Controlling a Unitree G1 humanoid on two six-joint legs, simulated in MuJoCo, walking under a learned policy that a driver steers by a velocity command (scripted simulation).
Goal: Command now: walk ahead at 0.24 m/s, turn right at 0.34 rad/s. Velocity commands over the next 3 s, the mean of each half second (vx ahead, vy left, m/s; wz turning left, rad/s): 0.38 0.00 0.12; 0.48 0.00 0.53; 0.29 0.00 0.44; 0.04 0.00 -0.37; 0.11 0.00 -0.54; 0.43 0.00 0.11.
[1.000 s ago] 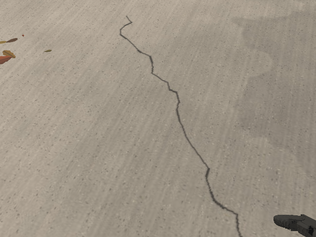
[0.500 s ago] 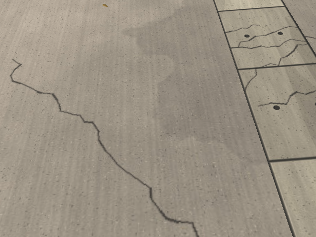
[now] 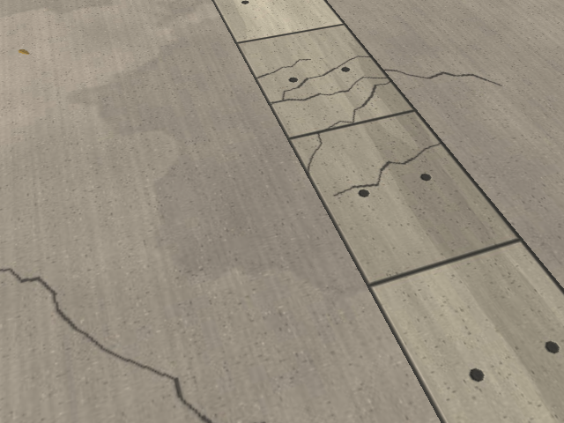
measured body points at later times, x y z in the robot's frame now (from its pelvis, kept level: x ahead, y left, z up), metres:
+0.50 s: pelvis +0.16 -0.05 +0.01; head +0.18 -0.06 +0.46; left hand +0.26 +0.23 -0.08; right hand +0.26 -0.32 -0.11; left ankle +0.09 +0.10 -0.65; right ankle +0.16 -0.16 -0.73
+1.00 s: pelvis +0.41 +0.07 +0.00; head +0.44 +0.09 +0.45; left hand +0.41 +0.37 -0.10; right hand +0.64 -0.13 -0.10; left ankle +0.43 +0.14 -0.73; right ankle +0.43 -0.11 -0.64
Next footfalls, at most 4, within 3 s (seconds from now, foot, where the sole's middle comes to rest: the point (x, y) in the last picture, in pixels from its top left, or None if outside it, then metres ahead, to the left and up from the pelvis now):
0.34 right None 0.20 -0.16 -0.77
0.84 left None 0.47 0.16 -0.77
1.30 right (240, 310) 0.80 0.13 -0.77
1.62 left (170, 373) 0.62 0.29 -0.77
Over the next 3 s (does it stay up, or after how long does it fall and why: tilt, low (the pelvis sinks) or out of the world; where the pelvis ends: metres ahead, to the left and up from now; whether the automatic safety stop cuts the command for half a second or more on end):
stays up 0.91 0.12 0.01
